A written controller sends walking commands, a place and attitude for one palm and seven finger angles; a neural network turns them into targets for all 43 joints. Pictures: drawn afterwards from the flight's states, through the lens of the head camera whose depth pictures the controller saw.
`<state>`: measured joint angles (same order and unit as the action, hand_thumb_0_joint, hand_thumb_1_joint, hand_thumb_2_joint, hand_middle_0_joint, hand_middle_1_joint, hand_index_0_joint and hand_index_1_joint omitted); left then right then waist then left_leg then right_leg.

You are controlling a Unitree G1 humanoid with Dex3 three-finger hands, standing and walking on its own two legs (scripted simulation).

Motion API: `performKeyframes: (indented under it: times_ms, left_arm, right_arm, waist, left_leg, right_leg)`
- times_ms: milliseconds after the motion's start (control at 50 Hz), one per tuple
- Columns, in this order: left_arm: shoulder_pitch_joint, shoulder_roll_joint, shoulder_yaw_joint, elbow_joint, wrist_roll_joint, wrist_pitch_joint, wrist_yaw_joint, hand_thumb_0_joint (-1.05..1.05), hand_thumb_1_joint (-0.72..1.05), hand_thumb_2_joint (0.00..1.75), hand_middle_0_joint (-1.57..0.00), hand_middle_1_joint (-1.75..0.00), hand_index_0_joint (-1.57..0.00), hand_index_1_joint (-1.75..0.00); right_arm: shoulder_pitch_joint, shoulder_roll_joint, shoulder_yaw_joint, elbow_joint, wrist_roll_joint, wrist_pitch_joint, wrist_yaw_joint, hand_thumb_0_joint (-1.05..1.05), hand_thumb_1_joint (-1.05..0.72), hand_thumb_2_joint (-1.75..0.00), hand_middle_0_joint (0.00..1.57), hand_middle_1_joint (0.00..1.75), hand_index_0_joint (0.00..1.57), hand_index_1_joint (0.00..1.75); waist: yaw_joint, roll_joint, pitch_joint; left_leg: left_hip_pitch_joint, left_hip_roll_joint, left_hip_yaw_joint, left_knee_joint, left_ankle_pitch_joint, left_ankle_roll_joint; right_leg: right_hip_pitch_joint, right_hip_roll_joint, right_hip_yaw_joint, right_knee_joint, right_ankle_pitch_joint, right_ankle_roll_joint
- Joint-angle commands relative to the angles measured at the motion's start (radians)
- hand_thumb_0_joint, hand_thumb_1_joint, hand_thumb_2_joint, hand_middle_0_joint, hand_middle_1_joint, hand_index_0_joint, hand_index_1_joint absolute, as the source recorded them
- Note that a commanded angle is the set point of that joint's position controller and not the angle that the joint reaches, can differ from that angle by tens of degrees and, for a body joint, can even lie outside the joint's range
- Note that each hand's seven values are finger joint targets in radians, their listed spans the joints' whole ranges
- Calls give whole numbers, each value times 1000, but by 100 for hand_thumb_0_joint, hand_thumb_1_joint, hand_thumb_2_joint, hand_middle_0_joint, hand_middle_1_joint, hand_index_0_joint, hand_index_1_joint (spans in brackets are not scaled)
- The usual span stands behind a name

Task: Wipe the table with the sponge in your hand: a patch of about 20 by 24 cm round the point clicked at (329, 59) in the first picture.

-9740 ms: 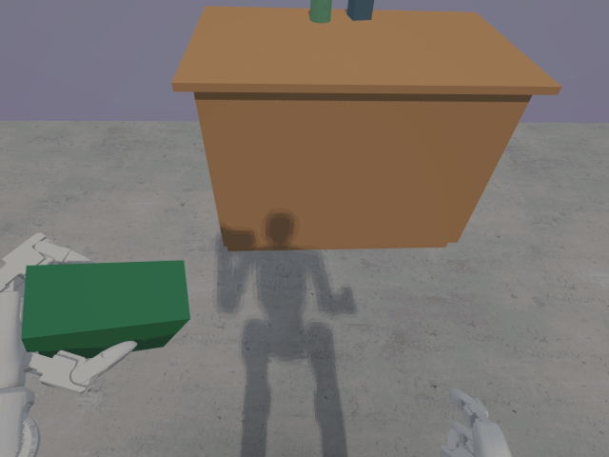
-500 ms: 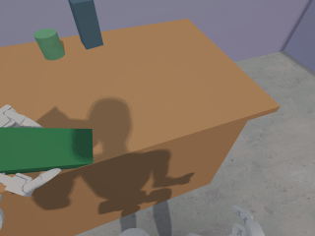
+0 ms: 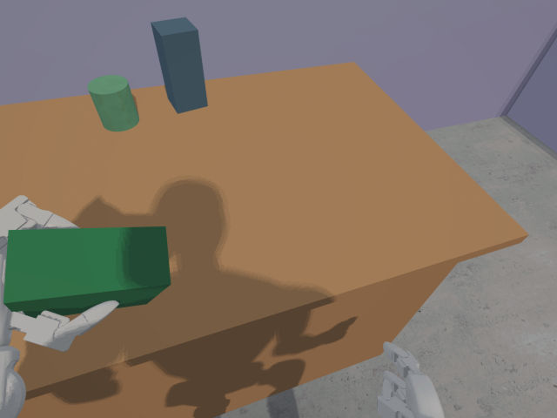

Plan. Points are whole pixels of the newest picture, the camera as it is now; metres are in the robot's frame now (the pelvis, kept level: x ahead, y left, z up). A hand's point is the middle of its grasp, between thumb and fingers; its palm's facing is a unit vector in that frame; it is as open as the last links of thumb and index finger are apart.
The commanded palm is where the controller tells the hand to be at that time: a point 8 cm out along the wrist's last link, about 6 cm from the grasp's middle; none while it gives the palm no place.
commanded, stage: come to a stop and stand still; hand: left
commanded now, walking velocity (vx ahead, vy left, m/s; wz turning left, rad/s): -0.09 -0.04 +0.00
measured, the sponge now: (114, 272) +0.23 +0.21 +0.15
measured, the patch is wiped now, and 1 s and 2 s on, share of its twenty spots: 0.00 0.00 0.00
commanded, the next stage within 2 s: look again from close up in 1.00 s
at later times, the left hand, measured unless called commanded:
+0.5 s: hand (61, 238) +0.24 +0.26 +0.18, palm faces +0.35 -0.84 -0.42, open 10.1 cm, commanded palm +0.18 +0.29 +0.18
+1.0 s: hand (25, 268) +0.21 +0.29 +0.17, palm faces +0.39 -0.84 -0.38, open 10.1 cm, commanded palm +0.15 +0.32 +0.18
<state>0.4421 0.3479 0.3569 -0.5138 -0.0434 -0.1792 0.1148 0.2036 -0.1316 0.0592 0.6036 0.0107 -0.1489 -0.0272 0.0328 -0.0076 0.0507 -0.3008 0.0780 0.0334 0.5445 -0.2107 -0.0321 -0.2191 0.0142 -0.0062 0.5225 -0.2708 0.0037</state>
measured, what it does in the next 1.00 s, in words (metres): stands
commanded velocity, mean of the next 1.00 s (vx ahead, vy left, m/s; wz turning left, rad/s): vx -0.01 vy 0.00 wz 0.00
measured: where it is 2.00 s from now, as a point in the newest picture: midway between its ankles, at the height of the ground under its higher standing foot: outside the picture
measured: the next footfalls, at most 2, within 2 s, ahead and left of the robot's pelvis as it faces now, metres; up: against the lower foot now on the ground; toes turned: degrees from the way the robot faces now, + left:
none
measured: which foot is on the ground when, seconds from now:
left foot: down 0.00-1.00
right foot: down 0.00-1.00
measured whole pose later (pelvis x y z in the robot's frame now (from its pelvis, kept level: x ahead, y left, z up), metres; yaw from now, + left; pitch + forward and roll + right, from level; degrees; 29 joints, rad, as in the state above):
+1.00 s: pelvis -0.01 +0.04 +0.00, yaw +0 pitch -2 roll -2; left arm 0.40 0.35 0.36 -0.50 -0.01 -0.19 0.11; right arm 0.15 -0.16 0.06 0.56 0.00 -0.16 -0.02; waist 0.02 -0.03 0.09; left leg -0.30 0.02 0.04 0.50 -0.18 0.03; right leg -0.19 -0.04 0.01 0.43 -0.21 0.05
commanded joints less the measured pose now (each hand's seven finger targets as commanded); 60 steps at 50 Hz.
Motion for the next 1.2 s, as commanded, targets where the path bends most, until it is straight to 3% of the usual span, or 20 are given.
performKeyframes:
  times_ms: [0,220,240,260,280,300,320,360,460,540,560,640,760,840,860,940,960,1040,1060,1180]
  left_arm:
    - [-112,178,109,-220,-17,-52,23,0,10,130,-120,-160,-120,-160]
    - [-45,172,101,-201,-25,-22,30,0,10,130,-120,-160,-120,-160]
    - [-972,999,371,-567,-31,-212,50,0,10,130,-120,-160,-120,-160]
    - [-497,387,326,-8,-8,-124,21,0,10,130,-120,-160,-120,-160]
    - [-369,354,241,101,-3,-101,6,0,10,130,-120,-160,-120,-160]
    - [-347,377,232,10,-10,-116,-2,0,10,130,-120,-160,-120,-160]
    - [-230,314,194,23,-16,-126,-14,0,10,130,-120,-160,-120,-160]
    - [-62,202,118,-18,-20,-121,-23,0,10,130,-120,-160,-120,-160]
    - [19,199,151,-188,-5,-118,-6,0,10,130,-120,-160,-120,-160]
    - [-77,316,243,-227,-5,-124,22,0,10,130,-120,-160,-120,-160]
    - [-71,244,190,-225,-6,-126,20,0,10,130,-120,-160,-120,-160]
    - [-83,268,196,-260,-5,-116,27,0,10,130,-120,-160,-120,-160]
    - [-57,132,88,-228,15,-95,13,0,10,130,-120,-160,-120,-160]
    - [-101,184,137,-197,23,-75,22,0,10,130,-120,-160,-120,-160]
    - [-95,128,87,-189,20,-78,16,0,10,130,-120,-160,-120,-160]
    - [-123,191,132,-220,22,-63,25,0,10,130,-120,-160,-120,-160]
    - [-110,141,87,-217,18,-67,19,0,10,130,-120,-160,-120,-160]
    - [-97,195,128,-243,16,-58,28,0,10,130,-120,-160,-120,-160]
    - [-83,140,84,-223,11,-62,22,0,10,130,-120,-160,-120,-160]
    - [-81,159,94,-221,6,-61,22,0,10,130,-120,-160,-120,-160]
  right_arm:
    - [-96,-169,-81,-160,6,-47,-25,0,-90,-90,20,30,20,30]
    - [-114,-176,-89,-175,12,-14,-38,0,-90,-90,20,30,20,30]
    - [38,-214,66,-293,78,1,-117,0,-90,-90,20,30,20,30]
    - [-37,-119,-78,-210,52,-50,-78,0,-90,-90,20,30,20,30]
    - [-81,-202,-87,-171,4,-64,-41,0,-90,-90,20,30,20,30]
    - [-67,-228,-98,-187,-9,-73,-20,0,-90,-90,20,30,20,30]
    - [-39,-219,-97,-191,-7,-80,-6,0,-90,-90,20,30,20,30]
    - [-27,-220,-101,-193,0,-82,18,0,-90,-90,20,30,20,30]
    - [-81,-226,-105,-194,-8,-83,21,0,-90,-90,20,30,20,30]
    - [-104,-228,-103,-187,-9,-72,3,0,-90,-90,20,30,20,30]
    - [-90,-213,-97,-184,-14,-67,0,0,-90,-90,20,30,20,30]
    - [-95,-207,-98,-172,-1,-81,-2,0,-90,-90,20,30,20,30]
    - [-84,-206,-91,-164,-10,-81,3,0,-90,-90,20,30,20,30]
    - [-108,-202,-88,-171,-4,-70,-6,0,-90,-90,20,30,20,30]
    - [-93,-195,-82,-173,-12,-62,-7,0,-90,-90,20,30,20,30]
    - [-119,-192,-80,-186,-4,-59,-13,0,-90,-90,20,30,20,30]
    - [-108,-187,-76,-188,-12,-54,-12,0,-90,-90,20,30,20,30]
    - [-126,-189,-79,-196,-1,-59,-14,0,-90,-90,20,30,20,30]
    - [-106,-186,-77,-191,-8,-54,-14,0,-90,-90,20,30,20,30]
    - [-103,-195,-90,-196,5,-54,-19,0,-90,-90,20,30,20,30]
  waist:
    - [-11,124,-184]
    - [-20,27,-149]
    - [-70,159,-41]
    - [-29,-16,-70]
    - [-16,-12,-69]
    - [-13,3,-112]
    - [-11,-54,-150]
    - [-8,7,-194]
    - [-17,28,-155]
    - [-17,113,-165]
    - [-21,126,-148]
    - [-20,167,-209]
    - [-35,120,-152]
    - [-33,103,-142]
    - [-37,95,-127]
    - [-31,97,-146]
    - [-35,99,-134]
    - [-32,109,-152]
    - [-36,89,-134]
    - [-43,97,-119]
  left_leg:
    - [83,73,-48,-136,136,40]
    - [94,1,-4,-115,20,23]
    - [24,-44,-13,-96,25,54]
    - [71,34,-14,-62,-10,51]
    - [132,-17,19,-38,-64,40]
    - [116,-41,17,3,-92,35]
    - [106,-52,7,37,-66,40]
    - [136,-38,-1,1,6,47]
    - [121,14,-38,-97,123,56]
    - [113,25,-66,-138,117,50]
    - [93,32,-70,-141,110,55]
    - [147,34,-82,-128,171,48]
    - [126,50,-90,-164,31,46]
    - [131,53,-104,-209,-90,39]
    - [101,55,-116,-218,-115,43]
    - [127,47,-102,-217,-101,39]
    - [100,47,-103,-215,-115,45]
    - [128,33,-86,-198,-72,40]
    - [99,34,-90,-197,-88,43]
    - [91,27,-85,-185,-101,45]
  right_leg:
    - [44,-24,21,-68,194,8]
    - [11,-68,76,-181,160,-10]
    - [-63,-43,37,-214,40,51]
    - [-157,-76,34,-162,-131,-4]
    - [-189,-55,109,-200,-66,-46]
    - [-177,-100,160,-206,-36,-68]
    - [-134,-130,181,-196,18,-80]
    - [-79,-111,135,-137,123,-72]
    - [-22,-60,19,-72,199,-20]
    - [-1,-66,18,-58,159,-19]
    - [10,-62,-4,-67,162,-18]
    - [33,-74,3,-66,186,-21]
    - [2,-53,-14,-107,139,-12]
    - [-18,-53,8,-119,71,-11]
    - [-11,-45,-8,-125,76,-10]
    - [5,-55,12,-137,76,-14]
    - [14,-52,0,-149,87,-13]
    - [26,-66,22,-158,110,-19]
    - [29,-59,9,-167,110,-17]
    - [27,-71,28,-180,96,-22]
